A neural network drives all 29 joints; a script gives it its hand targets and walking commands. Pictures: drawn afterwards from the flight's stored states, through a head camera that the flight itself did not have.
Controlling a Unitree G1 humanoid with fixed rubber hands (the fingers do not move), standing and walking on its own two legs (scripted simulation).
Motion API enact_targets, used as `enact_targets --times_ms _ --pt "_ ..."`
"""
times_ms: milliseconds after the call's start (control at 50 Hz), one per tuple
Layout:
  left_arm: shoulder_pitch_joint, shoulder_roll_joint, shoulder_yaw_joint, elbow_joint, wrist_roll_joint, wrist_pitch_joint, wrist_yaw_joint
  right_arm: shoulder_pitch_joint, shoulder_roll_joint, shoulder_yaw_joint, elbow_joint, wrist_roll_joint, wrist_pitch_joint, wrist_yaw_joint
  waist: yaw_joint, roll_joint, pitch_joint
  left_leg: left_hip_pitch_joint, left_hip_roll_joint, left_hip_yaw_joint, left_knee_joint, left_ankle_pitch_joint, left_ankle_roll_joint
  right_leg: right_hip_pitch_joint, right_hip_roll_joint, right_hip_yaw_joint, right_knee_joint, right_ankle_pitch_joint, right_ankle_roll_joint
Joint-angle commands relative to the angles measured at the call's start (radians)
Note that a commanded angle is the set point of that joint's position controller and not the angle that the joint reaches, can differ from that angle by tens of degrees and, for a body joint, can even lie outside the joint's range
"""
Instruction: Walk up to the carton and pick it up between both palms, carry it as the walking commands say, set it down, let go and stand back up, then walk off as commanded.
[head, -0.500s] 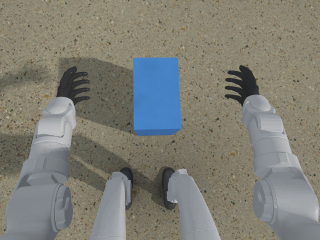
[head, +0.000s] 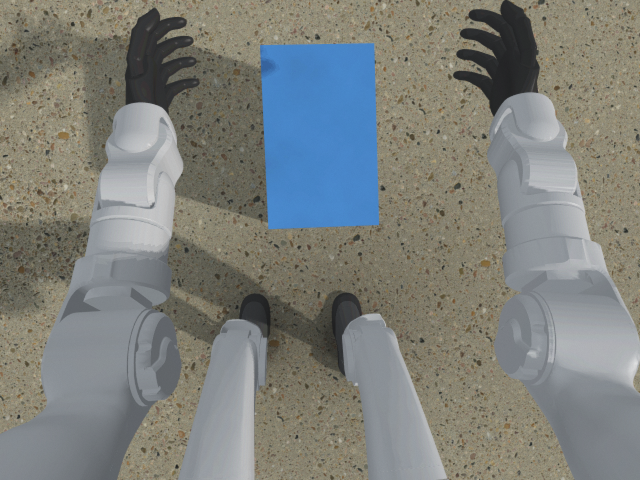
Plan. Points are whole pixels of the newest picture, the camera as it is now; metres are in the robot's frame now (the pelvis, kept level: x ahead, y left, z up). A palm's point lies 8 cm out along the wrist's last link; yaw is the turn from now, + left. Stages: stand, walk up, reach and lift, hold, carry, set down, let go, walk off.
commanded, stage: reach and lift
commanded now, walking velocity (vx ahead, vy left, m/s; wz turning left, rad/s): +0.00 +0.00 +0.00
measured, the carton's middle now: (317, 152) +0.52 -0.03 -0.51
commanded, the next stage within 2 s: none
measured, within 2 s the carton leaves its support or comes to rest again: neither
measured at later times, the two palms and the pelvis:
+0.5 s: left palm (201, 132) +0.51 +0.14 -0.26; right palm (462, 131) +0.50 -0.22 -0.26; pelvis -0.06 +0.01 -0.12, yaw -1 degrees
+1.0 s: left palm (221, 154) +0.50 +0.14 -0.41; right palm (418, 150) +0.50 -0.21 -0.40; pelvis -0.06 +0.01 -0.24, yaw +0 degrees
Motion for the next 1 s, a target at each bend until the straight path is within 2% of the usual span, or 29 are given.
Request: enact_targets --times_ms 0,60,120,140,160,180,220,240,280,300,320,360,420,480,520,560,580,600,640,660,720,780,800,840,860,920,940,960,980 --pt "-0.248 0.128 0.025 -0.279 0.031 -0.007 0.018 -0.239 -0.186 -0.043 -0.252 0.009 -0.018 0.001 0.022 0.080 -1.578 0.745 -0.064 0.004 0.050 0.674 -0.007 0.663 0.014 -0.002 -0.017 0.727 0.038" --pt "-0.347 0.109 -0.034 -0.305 -0.005 0.014 0.025 -0.353 -0.183 -0.009 -0.269 0.055 -0.011 0.012 0.018 0.105 -1.562 0.807 -0.058 0.008 0.101 0.580 -0.016 0.546 0.019 -0.041 0.028 0.551 0.036" --pt "-0.456 0.118 -0.055 -0.252 -0.040 0.048 0.031 -0.455 -0.211 0.012 -0.202 0.065 0.014 0.011 -0.030 0.036 -1.510 0.667 -0.065 0.028 0.154 0.332 -0.026 0.582 0.021 -0.060 0.096 0.401 0.034" --pt "-0.469 0.135 -0.052 -0.229 -0.040 0.056 0.037 -0.465 -0.224 0.010 -0.162 0.063 0.023 0.009 -0.028 0.030 -1.511 0.651 -0.062 0.029 0.172 0.301 -0.027 0.584 0.019 -0.063 0.125 0.369 0.034" --pt "-0.489 0.141 -0.060 -0.219 -0.053 0.070 0.044 -0.477 -0.242 -0.001 -0.142 0.058 0.033 0.004 -0.059 0.006 -1.552 0.668 -0.064 0.025 0.204 0.287 -0.027 0.583 0.023 -0.080 0.157 0.351 0.038" --pt "-0.531 0.161 -0.076 -0.297 -0.085 0.072 0.049 -0.515 -0.262 0.022 -0.211 0.082 0.043 -0.005 -0.063 -0.007 -1.683 0.701 -0.071 0.036 0.238 0.298 -0.029 0.683 0.025 -0.071 0.179 0.391 0.030" --pt "-0.563 0.195 -0.086 -0.263 -0.109 0.091 0.067 -0.564 -0.296 0.021 -0.206 0.085 0.061 -0.029 -0.082 -0.028 -1.743 0.697 -0.076 0.042 0.302 0.263 -0.027 0.701 0.028 -0.089 0.245 0.374 0.028" --pt "-0.569 0.201 -0.072 -0.218 -0.108 0.107 0.075 -0.556 -0.289 0.019 -0.162 0.085 0.078 -0.036 -0.078 -0.043 -1.736 0.702 -0.075 0.040 0.319 0.246 -0.018 0.675 0.029 -0.093 0.259 0.343 0.027" --pt "-0.569 0.220 -0.070 -0.237 -0.109 0.108 0.093 -0.590 -0.320 0.027 -0.228 0.104 0.077 -0.055 -0.036 -0.012 -1.780 0.672 -0.082 0.059 0.374 0.319 -0.016 0.679 0.035 -0.082 0.319 0.436 0.025" --pt "-0.583 0.237 -0.066 -0.243 -0.108 0.114 0.105 -0.614 -0.341 0.025 -0.258 0.096 0.081 -0.066 -0.036 -0.032 -1.817 0.678 -0.080 0.054 0.392 0.319 -0.011 0.670 0.041 -0.088 0.341 0.417 0.033" --pt "-0.601 0.267 -0.056 -0.222 -0.108 0.121 0.111 -0.648 -0.366 0.036 -0.279 0.105 0.088 -0.079 -0.018 -0.006 -1.803 0.636 -0.075 0.069 0.422 0.280 -0.011 0.651 0.037 -0.081 0.359 0.377 0.030" --pt "-0.559 0.258 -0.034 -0.074 -0.086 0.124 0.116 -0.642 -0.316 0.074 -0.175 0.126 0.100 -0.084 0.046 0.001 -1.613 0.482 -0.076 0.082 0.436 0.165 -0.004 0.558 0.036 -0.075 0.381 0.256 0.032" --pt "-0.580 0.257 -0.021 -0.004 -0.079 0.114 0.103 -0.634 -0.246 0.134 -0.069 0.155 0.110 -0.080 0.086 -0.030 -1.478 0.306 -0.072 0.098 0.465 0.053 0.010 0.529 0.026 -0.043 0.407 0.168 0.039" --pt "-0.620 0.248 -0.036 -0.013 -0.108 0.084 0.081 -0.629 -0.201 0.183 -0.015 0.181 0.100 -0.083 0.074 -0.088 -1.463 0.166 -0.078 0.122 0.519 0.048 0.019 0.564 0.020 -0.019 0.458 0.234 0.040" --pt "-0.663 0.244 -0.052 -0.019 -0.126 0.071 0.072 -0.646 -0.219 0.178 0.014 0.176 0.087 -0.092 0.042 -0.089 -1.447 0.116 -0.078 0.127 0.560 0.044 0.017 0.536 0.022 -0.019 0.495 0.237 0.038" --pt "-0.704 0.275 -0.044 -0.027 -0.132 0.060 0.067 -0.676 -0.236 0.159 0.018 0.166 0.079 -0.104 0.032 -0.087 -1.456 0.101 -0.077 0.127 0.594 0.041 0.016 0.490 0.020 -0.030 0.531 0.229 0.041" --pt "-0.712 0.276 -0.060 0.031 -0.134 0.057 0.059 -0.677 -0.226 0.165 0.077 0.167 0.077 -0.109 0.026 -0.066 -1.383 0.051 -0.072 0.129 0.612 0.015 0.015 0.433 0.017 -0.031 0.543 0.199 0.042" --pt "-0.729 0.304 -0.049 -0.040 -0.135 0.052 0.062 -0.714 -0.255 0.150 -0.003 0.170 0.069 -0.119 0.032 -0.037 -1.458 0.086 -0.073 0.130 0.631 0.036 0.010 0.472 0.019 -0.021 0.559 0.230 0.036" --pt "-0.730 0.293 -0.096 -0.001 -0.166 0.055 0.064 -0.725 -0.288 0.129 0.000 0.172 0.061 -0.132 -0.006 0.005 -1.507 0.154 -0.064 0.118 0.667 0.057 0.001 0.430 0.015 -0.051 0.598 0.212 0.035" --pt "-0.744 0.307 -0.093 -0.024 -0.165 0.053 0.069 -0.752 -0.292 0.140 -0.052 0.189 0.058 -0.138 0.006 0.012 -1.537 0.161 -0.067 0.131 0.688 0.063 0.000 0.444 0.015 -0.049 0.606 0.227 0.034" --pt "-0.727 0.292 -0.111 0.011 -0.177 0.059 0.080 -0.761 -0.317 0.141 -0.057 0.196 0.055 -0.141 0.003 0.022 -1.502 0.177 -0.059 0.120 0.721 0.045 0.001 0.382 0.017 -0.065 0.642 0.163 0.036" --pt "-0.737 0.284 -0.104 0.058 -0.190 0.051 0.083 -0.767 -0.308 0.168 -0.006 0.195 0.052 -0.136 0.014 -0.006 -1.451 0.082 -0.055 0.129 0.770 0.032 0.003 0.378 0.008 -0.046 0.684 0.161 0.032" --pt "-0.733 0.295 -0.100 0.071 -0.196 0.046 0.086 -0.759 -0.303 0.170 -0.019 0.192 0.050 -0.134 0.012 -0.048 -1.435 0.072 -0.056 0.124 0.781 0.034 0.006 0.366 0.006 -0.056 0.702 0.165 0.039" --pt "-0.716 0.284 -0.099 0.100 -0.194 0.031 0.084 -0.764 -0.265 0.199 0.011 0.203 0.039 -0.122 0.034 -0.060 -1.375 0.028 -0.055 0.122 0.795 0.035 0.010 0.326 0.005 -0.050 0.723 0.166 0.042" --pt "-0.718 0.277 -0.103 0.055 -0.199 0.022 0.083 -0.754 -0.258 0.201 -0.004 0.213 0.033 -0.120 0.026 -0.063 -1.399 0.019 -0.054 0.120 0.812 0.055 0.010 0.359 0.002 -0.039 0.736 0.203 0.038" --pt "-0.699 0.274 -0.097 0.137 -0.196 0.002 0.078 -0.742 -0.257 0.210 0.075 0.208 0.015 -0.111 0.041 -0.080 -1.304 -0.052 -0.054 0.123 0.851 0.058 0.005 0.278 -0.003 -0.040 0.778 0.192 0.044" --pt "-0.699 0.254 -0.122 0.173 -0.203 -0.002 0.075 -0.725 -0.257 0.198 0.139 0.201 0.012 -0.106 0.017 -0.071 -1.251 -0.058 -0.048 0.110 0.860 0.048 0.001 0.216 -0.005 -0.051 0.794 0.165 0.046" --pt "-0.698 0.271 -0.105 0.144 -0.184 -0.014 0.075 -0.720 -0.248 0.199 0.130 0.207 0.006 -0.104 0.046 -0.044 -1.235 -0.049 -0.054 0.118 0.870 0.055 0.000 0.191 -0.006 -0.040 0.796 0.158 0.043" --pt "-0.695 0.272 -0.110 0.149 -0.184 -0.023 0.076 -0.733 -0.248 0.203 0.121 0.210 -0.003 -0.104 0.048 -0.051 -1.250 -0.040 -0.053 0.111 0.882 0.081 -0.001 0.189 -0.005 -0.041 0.811 0.177 0.045"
